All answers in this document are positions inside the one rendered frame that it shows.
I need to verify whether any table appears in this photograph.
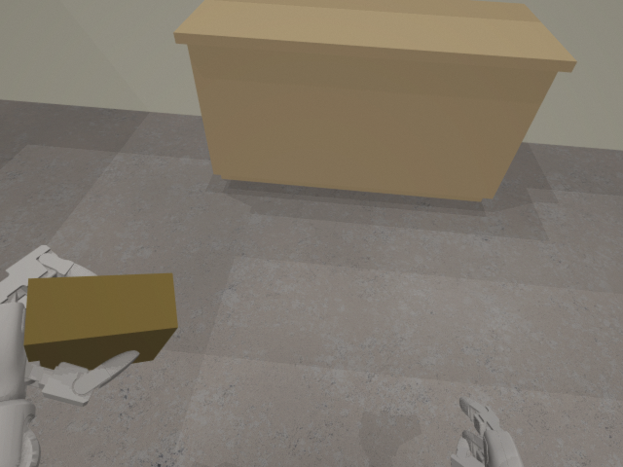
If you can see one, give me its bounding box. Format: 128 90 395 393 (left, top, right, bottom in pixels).
173 0 577 201

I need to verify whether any left robot forearm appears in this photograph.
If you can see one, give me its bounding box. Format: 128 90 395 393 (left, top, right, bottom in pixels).
0 399 41 467

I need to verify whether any sponge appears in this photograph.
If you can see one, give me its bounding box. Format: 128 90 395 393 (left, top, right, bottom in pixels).
23 273 178 370

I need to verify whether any robot right hand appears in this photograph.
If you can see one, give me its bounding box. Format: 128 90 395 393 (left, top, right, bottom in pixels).
451 396 524 467

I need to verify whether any robot left hand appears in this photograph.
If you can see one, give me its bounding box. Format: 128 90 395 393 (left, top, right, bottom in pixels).
0 245 140 407

